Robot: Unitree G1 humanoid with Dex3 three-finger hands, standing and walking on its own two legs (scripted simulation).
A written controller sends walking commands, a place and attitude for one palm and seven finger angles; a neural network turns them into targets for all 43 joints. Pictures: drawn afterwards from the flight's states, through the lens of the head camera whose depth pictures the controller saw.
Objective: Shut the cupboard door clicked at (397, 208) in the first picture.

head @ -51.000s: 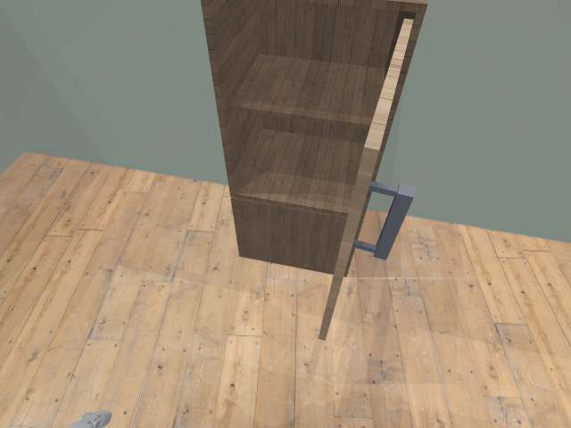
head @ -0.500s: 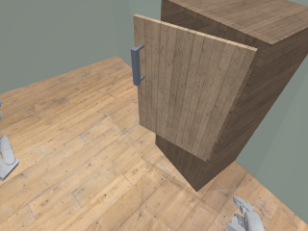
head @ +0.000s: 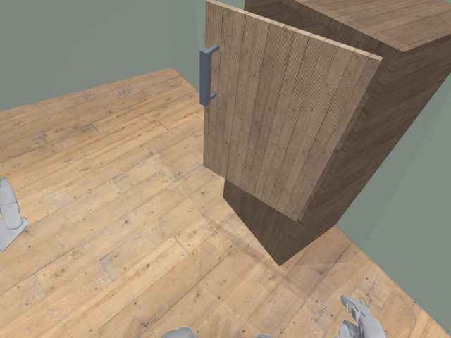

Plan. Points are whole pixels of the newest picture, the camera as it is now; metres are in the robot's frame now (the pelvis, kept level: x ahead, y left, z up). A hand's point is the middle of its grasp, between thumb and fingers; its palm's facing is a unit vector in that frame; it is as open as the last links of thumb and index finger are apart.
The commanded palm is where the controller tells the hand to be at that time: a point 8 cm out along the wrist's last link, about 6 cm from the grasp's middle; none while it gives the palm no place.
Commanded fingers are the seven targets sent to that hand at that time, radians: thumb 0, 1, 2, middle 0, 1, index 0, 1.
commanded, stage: step back with the hand held close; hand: left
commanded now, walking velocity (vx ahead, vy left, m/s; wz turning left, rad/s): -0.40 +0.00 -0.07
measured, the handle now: (210, 76) +0.74 +0.06 +0.08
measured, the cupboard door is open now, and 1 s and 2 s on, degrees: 20 20 20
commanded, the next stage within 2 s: stop stepping back and stand still in 0.30 s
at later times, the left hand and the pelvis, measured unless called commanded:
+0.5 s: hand (6, 311) +0.12 +0.22 +0.19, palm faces +0.24 -0.86 -0.46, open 7.4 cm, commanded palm +0.06 +0.28 +0.20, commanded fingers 0.00 0.90 0.90 -0.20 -0.30 -0.20 -0.30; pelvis -0.10 -0.01 +0.01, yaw -4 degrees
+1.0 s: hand out of the picture +0.10 +0.27 +0.20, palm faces +0.36 -0.81 -0.46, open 7.4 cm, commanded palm +0.05 +0.31 +0.20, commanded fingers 0.00 0.90 0.90 -0.20 -0.30 -0.20 -0.30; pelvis -0.12 +0.03 +0.01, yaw -6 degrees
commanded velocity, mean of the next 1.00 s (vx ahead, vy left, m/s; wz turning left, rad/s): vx -0.06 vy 0.00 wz -0.03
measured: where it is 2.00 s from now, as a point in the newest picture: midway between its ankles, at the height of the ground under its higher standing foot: outside the picture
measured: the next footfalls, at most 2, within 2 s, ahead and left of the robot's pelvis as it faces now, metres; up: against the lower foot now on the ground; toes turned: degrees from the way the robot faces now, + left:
right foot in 0.34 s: -0.15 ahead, -0.15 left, +0.00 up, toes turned -4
left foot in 0.60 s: +0.01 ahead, +0.10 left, +0.00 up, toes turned -5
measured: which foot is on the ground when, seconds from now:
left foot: down 0.00-0.48, up 0.50-0.58, down 0.60-1.00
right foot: down 0.00-0.04, up 0.06-0.32, down 0.34-1.00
